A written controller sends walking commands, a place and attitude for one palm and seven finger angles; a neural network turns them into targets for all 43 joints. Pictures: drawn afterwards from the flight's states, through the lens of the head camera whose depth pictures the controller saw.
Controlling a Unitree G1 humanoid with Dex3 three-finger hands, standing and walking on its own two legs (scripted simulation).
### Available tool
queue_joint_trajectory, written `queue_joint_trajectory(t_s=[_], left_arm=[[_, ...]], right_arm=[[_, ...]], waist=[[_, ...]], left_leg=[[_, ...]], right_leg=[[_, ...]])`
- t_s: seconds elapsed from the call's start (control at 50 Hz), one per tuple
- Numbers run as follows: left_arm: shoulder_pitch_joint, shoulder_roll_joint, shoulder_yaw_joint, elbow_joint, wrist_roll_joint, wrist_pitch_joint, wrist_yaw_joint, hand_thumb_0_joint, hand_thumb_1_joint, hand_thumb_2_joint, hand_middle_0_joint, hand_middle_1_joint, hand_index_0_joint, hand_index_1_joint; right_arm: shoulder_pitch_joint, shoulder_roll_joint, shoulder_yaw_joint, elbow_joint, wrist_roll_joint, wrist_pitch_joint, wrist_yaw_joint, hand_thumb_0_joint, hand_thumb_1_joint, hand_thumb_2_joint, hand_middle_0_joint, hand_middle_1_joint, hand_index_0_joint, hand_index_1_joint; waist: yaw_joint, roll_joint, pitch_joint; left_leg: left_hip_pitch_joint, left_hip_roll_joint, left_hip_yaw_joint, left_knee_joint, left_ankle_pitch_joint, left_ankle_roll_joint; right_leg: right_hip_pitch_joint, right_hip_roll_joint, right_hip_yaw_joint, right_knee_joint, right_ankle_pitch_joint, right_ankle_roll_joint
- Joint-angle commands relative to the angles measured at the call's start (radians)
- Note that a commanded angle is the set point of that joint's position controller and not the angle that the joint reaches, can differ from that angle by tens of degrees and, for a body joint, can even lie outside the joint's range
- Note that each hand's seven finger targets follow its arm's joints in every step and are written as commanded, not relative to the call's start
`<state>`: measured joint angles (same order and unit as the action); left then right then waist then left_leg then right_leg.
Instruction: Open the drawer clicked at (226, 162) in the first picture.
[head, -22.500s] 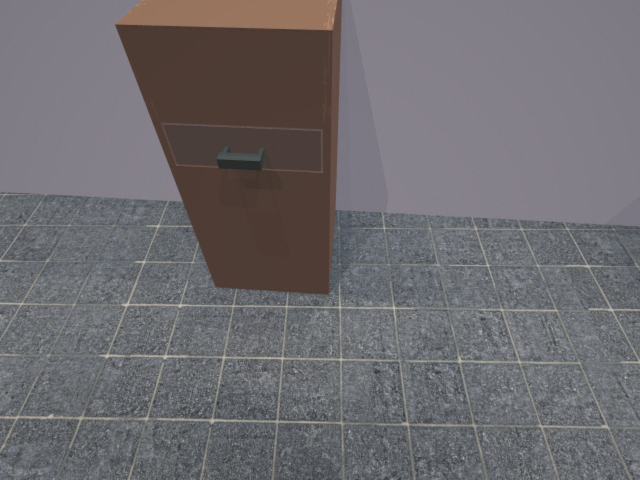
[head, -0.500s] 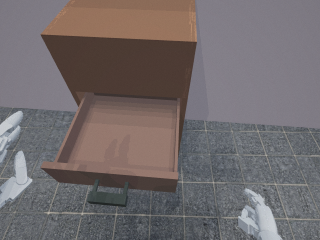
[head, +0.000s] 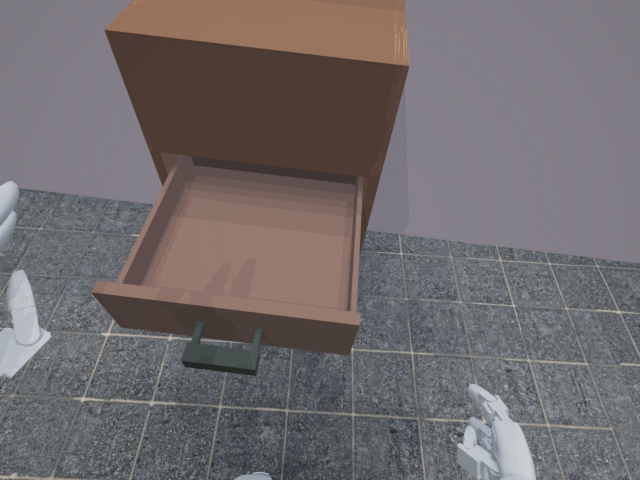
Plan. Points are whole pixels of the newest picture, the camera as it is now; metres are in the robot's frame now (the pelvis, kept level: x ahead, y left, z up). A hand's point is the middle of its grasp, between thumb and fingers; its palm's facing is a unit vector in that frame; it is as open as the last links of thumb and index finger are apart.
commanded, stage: step back with the hand held close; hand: left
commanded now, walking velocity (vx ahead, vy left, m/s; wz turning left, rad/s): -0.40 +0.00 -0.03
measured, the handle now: (225, 344) +0.31 +0.16 -0.11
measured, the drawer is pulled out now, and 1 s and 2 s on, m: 0.30 0.30 0.30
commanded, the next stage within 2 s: stop stepping back and stand still in 0.40 s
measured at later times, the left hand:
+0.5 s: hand out of the picture +0.11 +0.17 +0.15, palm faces +0.22 -0.82 -0.53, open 7.4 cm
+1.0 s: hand out of the picture -0.01 +0.15 +0.17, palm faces +0.35 -0.80 -0.49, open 7.4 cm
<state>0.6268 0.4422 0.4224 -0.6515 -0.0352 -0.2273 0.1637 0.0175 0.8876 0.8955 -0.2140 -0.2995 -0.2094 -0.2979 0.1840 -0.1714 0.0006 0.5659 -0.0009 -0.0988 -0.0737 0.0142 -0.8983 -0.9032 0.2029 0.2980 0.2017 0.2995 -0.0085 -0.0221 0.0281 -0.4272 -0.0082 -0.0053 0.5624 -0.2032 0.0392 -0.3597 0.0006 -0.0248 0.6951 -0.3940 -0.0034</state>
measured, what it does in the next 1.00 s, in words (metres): walks backwards: right foot, then left foot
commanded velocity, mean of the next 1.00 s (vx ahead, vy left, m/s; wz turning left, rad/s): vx -0.09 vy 0.03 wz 0.03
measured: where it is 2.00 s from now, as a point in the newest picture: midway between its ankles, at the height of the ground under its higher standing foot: outside the picture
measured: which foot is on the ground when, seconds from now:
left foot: down 0.00-0.24, up 0.26-0.38, down 0.40-0.60, up 0.62-0.84, down 0.86-1.00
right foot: up 0.00-0.12, down 0.14-1.00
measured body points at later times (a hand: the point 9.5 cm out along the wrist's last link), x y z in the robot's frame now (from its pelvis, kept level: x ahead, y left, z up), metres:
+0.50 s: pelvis -0.11 -0.06 +0.00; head -0.04 -0.05 +0.45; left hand +0.10 +0.21 +0.18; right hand +0.07 -0.31 -0.08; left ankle -0.08 +0.07 -0.73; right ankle -0.14 -0.15 -0.72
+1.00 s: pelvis -0.20 -0.08 +0.01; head -0.18 -0.08 +0.46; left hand -0.04 +0.19 +0.20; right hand -0.04 -0.33 -0.08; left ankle -0.22 +0.05 -0.73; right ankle -0.15 -0.17 -0.73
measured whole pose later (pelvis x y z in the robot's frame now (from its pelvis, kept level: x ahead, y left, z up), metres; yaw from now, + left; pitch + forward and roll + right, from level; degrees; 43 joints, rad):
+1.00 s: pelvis -0.20 -0.08 +0.01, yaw +1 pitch +0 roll +1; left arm 0.67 0.39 0.35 -0.59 -0.02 -0.21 0.16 0.02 0.89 0.90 -0.21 -0.30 -0.21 -0.30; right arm 0.24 -0.23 -0.02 0.59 0.01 -0.11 -0.07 0.02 -0.90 -0.90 0.20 0.30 0.20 0.30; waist -0.02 -0.01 0.03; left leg -0.18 0.03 0.04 0.46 -0.28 -0.01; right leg -0.29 -0.02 -0.11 0.49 -0.21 -0.03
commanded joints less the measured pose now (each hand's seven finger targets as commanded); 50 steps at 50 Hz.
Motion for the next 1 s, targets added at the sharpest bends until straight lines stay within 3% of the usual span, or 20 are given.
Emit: queue_joint_trajectory(t_s=[0.0, 0.12, 0.16, 0.2, 0.24, 0.28, 0.32, 0.36, 0.38, 0.42, 0.5, 0.56, 0.6, 0.62, 0.66, 0.74, 0.8, 0.84, 0.88, 0.98], left_arm=[[0.034, 0.090, 0.060, -0.217, -0.013, -0.066, -0.009, 0.000, 0.900, 0.900, -0.200, -0.300, -0.200, -0.300], [0.030, 0.121, 0.095, -0.236, -0.033, -0.065, -0.041, 0.000, 0.900, 0.900, -0.200, -0.300, -0.200, -0.300], [0.053, 0.144, 0.123, -0.266, -0.041, -0.073, -0.047, 0.000, 0.900, 0.900, -0.200, -0.300, -0.200, -0.300], [0.091, 0.160, 0.134, -0.240, -0.051, -0.063, -0.050, 0.000, 0.900, 0.900, -0.200, -0.300, -0.200, -0.300], [0.112, 0.159, 0.147, -0.194, -0.054, -0.059, -0.034, 0.000, 0.900, 0.900, -0.200, -0.300, -0.200, -0.300], [0.125, 0.129, 0.137, -0.126, -0.032, -0.040, -0.023, 0.000, 0.900, 0.900, -0.200, -0.300, -0.200, -0.300], [0.096, 0.120, 0.124, -0.128, -0.009, -0.037, -0.007, 0.000, 0.900, 0.900, -0.200, -0.300, -0.200, -0.300], [0.062, 0.123, 0.090, -0.179, -0.017, -0.036, -0.002, 0.000, 0.900, 0.900, -0.200, -0.300, -0.200, -0.300], [0.047, 0.131, 0.079, -0.218, -0.013, -0.036, -0.004, 0.000, 0.900, 0.900, -0.200, -0.300, -0.200, -0.300], [0.091, 0.121, 0.077, -0.225, -0.023, -0.060, -0.019, 0.000, 0.900, 0.900, -0.200, -0.300, -0.200, -0.300], [0.123, 0.117, 0.098, -0.284, -0.018, -0.042, -0.012, 0.000, 0.900, 0.900, -0.200, -0.300, -0.200, -0.300], [0.132, 0.130, 0.121, -0.242, -0.026, -0.030, -0.006, 0.000, 0.900, 0.900, -0.200, -0.300, -0.200, -0.300], [0.093, 0.129, 0.109, -0.206, -0.039, -0.013, 0.004, 0.000, 0.900, 0.900, -0.200, -0.300, -0.200, -0.300], [0.075, 0.113, 0.097, -0.181, -0.042, -0.005, 0.009, 0.000, 0.900, 0.900, -0.200, -0.300, -0.200, -0.300], [0.043, 0.100, 0.088, -0.130, -0.028, -0.001, 0.015, 0.000, 0.900, 0.900, -0.200, -0.300, -0.200, -0.300], [0.034, 0.078, 0.042, -0.080, 0.013, -0.006, 0.025, 0.000, 0.900, 0.900, -0.200, -0.300, -0.200, -0.300], [0.001, 0.082, 0.019, -0.143, 0.016, -0.029, 0.025, 0.000, 0.900, 0.900, -0.200, -0.300, -0.200, -0.300], [0.001, 0.102, 0.027, -0.187, 0.010, -0.045, 0.013, 0.000, 0.900, 0.900, -0.200, -0.300, -0.200, -0.300], [0.031, 0.126, 0.068, -0.183, 0.008, -0.042, 0.013, 0.000, 0.900, 0.900, -0.200, -0.300, -0.200, -0.300], [-0.021, 0.104, 0.053, -0.128, 0.004, -0.046, 0.021, 0.000, 0.900, 0.900, -0.200, -0.300, -0.200, -0.300]], right_arm=[[-0.076, -0.158, -0.056, -0.120, -0.005, -0.079, 0.013, 0.000, -0.900, -0.900, 0.200, 0.300, 0.200, 0.300], [-0.121, -0.172, -0.052, -0.125, 0.004, -0.070, 0.035, 0.000, -0.900, -0.900, 0.200, 0.300, 0.200, 0.300], [-0.135, -0.165, -0.048, -0.144, 0.010, -0.048, 0.037, 0.000, -0.900, -0.900, 0.200, 0.300, 0.200, 0.300], [-0.127, -0.149, -0.065, -0.157, 0.046, -0.032, 0.028, 0.000, -0.900, -0.900, 0.200, 0.300, 0.200, 0.300], [-0.180, -0.120, -0.055, -0.173, 0.059, -0.016, 0.007, 0.000, -0.900, -0.900, 0.200, 0.300, 0.200, 0.300], [-0.215, -0.078, -0.011, -0.161, 0.033, -0.002, -0.012, 0.000, -0.900, -0.900, 0.200, 0.300, 0.200, 0.300], [-0.191, -0.092, -0.012, -0.138, 0.021, 0.018, -0.033, 0.000, -0.900, -0.900, 0.200, 0.300, 0.200, 0.300], [-0.163, -0.125, -0.040, -0.133, 0.026, 0.026, -0.040, 0.000, -0.900, -0.900, 0.200, 0.300, 0.200, 0.300], [-0.166, -0.144, -0.067, -0.143, 0.035, 0.021, -0.034, 0.000, -0.900, -0.900, 0.200, 0.300, 0.200, 0.300], [-0.121, -0.144, -0.085, -0.140, 0.027, -0.021, -0.003, 0.000, -0.900, -0.900, 0.200, 0.300, 0.200, 0.300], [-0.103, -0.146, -0.075, -0.120, 0.013, -0.052, 0.019, 0.000, -0.900, -0.900, 0.200, 0.300, 0.200, 0.300], [-0.110, -0.157, -0.062, -0.150, 0.036, -0.042, 0.019, 0.000, -0.900, -0.900, 0.200, 0.300, 0.200, 0.300], [-0.062, -0.142, -0.074, -0.157, 0.051, -0.028, 0.008, 0.000, -0.900, -0.900, 0.200, 0.300, 0.200, 0.300], [-0.078, -0.146, -0.075, -0.139, 0.043, -0.026, 0.002, 0.000, -0.900, -0.900, 0.200, 0.300, 0.200, 0.300], [-0.097, -0.124, -0.053, -0.120, 0.020, -0.019, -0.005, 0.000, -0.900, -0.900, 0.200, 0.300, 0.200, 0.300], [-0.099, -0.135, -0.036, -0.110, 0.009, -0.035, -0.012, 0.000, -0.900, -0.900, 0.200, 0.300, 0.200, 0.300], [-0.076, -0.153, -0.040, -0.117, 0.002, -0.065, -0.006, 0.000, -0.900, -0.900, 0.200, 0.300, 0.200, 0.300], [-0.072, -0.188, -0.064, -0.144, 0.012, -0.070, 0.005, 0.000, -0.900, -0.900, 0.200, 0.300, 0.200, 0.300], [-0.069, -0.152, -0.052, -0.138, 0.022, -0.064, 0.010, 0.000, -0.900, -0.900, 0.200, 0.300, 0.200, 0.300], [-0.056, -0.161, -0.056, -0.131, 0.020, -0.074, -0.001, 0.000, -0.900, -0.900, 0.200, 0.300, 0.200, 0.300]], waist=[[0.015, 0.211, -0.219], [0.034, 0.221, -0.259], [0.037, 0.153, -0.302], [0.015, -0.135, -0.322], [0.015, -0.159, -0.198], [0.008, -0.127, -0.152], [-0.019, -0.109, -0.141], [-0.024, -0.008, -0.181], [-0.008, 0.098, -0.209], [0.013, 0.236, -0.252], [0.017, 0.240, -0.252], [0.009, 0.113, -0.155], [-0.022, -0.201, -0.140], [-0.011, -0.166, -0.109], [-0.037, -0.104, -0.080], [-0.014, -0.131, -0.052], [-0.009, -0.004, -0.026], [0.007, 0.080, -0.077], [0.001, 0.140, -0.079], [-0.012, 0.011, 0.001]], left_leg=[[0.268, 0.284, -0.199, -0.144, 0.635, 0.078], [0.307, 0.258, -0.136, -0.111, 0.558, 0.058], [0.288, 0.207, -0.078, -0.024, 0.514, 0.025], [0.250, 0.058, 0.044, 0.201, 0.175, -0.039], [-0.016, -0.011, -0.009, 0.448, -0.290, -0.045], [-0.130, 0.010, -0.018, 0.312, -0.332, -0.045], [-0.057, 0.009, 0.027, 0.009, -0.161, -0.054], [0.137, 0.093, 0.007, -0.207, 0.431, -0.027], [0.270, 0.214, -0.078, -0.184, 0.757, 0.007], [0.362, 0.330, -0.178, -0.142, 0.961, 0.090], [0.283, 0.299, -0.150, -0.115, 0.735, 0.084], [0.041, 0.175, -0.055, -0.054, 0.040, 0.012], [0.074, -0.014, 0.019, 0.306, -0.231, -0.056], [0.069, -0.002, -0.021, 0.479, -0.229, -0.052], [0.032, 0.021, -0.037, 0.466, -0.225, -0.053], [0.146, 0.011, 0.045, 0.022, -0.220, -0.011], [0.199, 0.067, 0.017, -0.278, -0.107, 0.020], [0.191, 0.148, -0.064, -0.254, 0.005, 0.043], [0.154, 0.131, -0.045, -0.273, -0.146, 0.036], [0.065, 0.087, -0.029, -0.198, -0.304, 0.032]], right_leg=[[0.049, -0.011, 0.001, -0.062, 0.006, 0.006], [0.130, -0.010, -0.024, -0.232, 0.114, 0.009], [0.196, -0.045, -0.014, -0.325, 0.369, 0.003], [0.158, -0.224, 0.072, -0.344, 0.706, -0.059], [0.148, -0.372, 0.160, -0.324, 0.920, -0.151], [0.258, -0.341, 0.115, -0.257, 1.078, -0.146], [0.314, -0.245, 0.041, -0.184, 1.124, -0.076], [0.268, -0.156, -0.016, -0.083, 0.913, 0.007], [0.163, -0.102, -0.029, -0.035, 0.510, 0.024], [0.017, -0.042, 0.021, 0.055, -0.052, 0.009], [0.079, -0.049, 0.012, -0.037, 0.010, 0.011], [0.244, -0.095, -0.008, -0.286, 0.206, 0.016], [0.028, -0.329, 0.328, -0.488, 0.011, -0.109], [-0.034, -0.381, 0.364, -0.516, -0.009, -0.154], [-0.010, -0.340, 0.263, -0.475, 0.021, -0.149], [0.055, -0.266, 0.174, -0.470, -0.004, -0.089], [0.154, -0.188, 0.118, -0.388, 0.051, -0.027], [0.217, -0.112, 0.069, -0.282, 0.163, 0.012], [0.197, -0.107, 0.064, -0.294, 0.038, 0.004], [0.142, -0.102, 0.119, -0.368, -0.135, -0.017]])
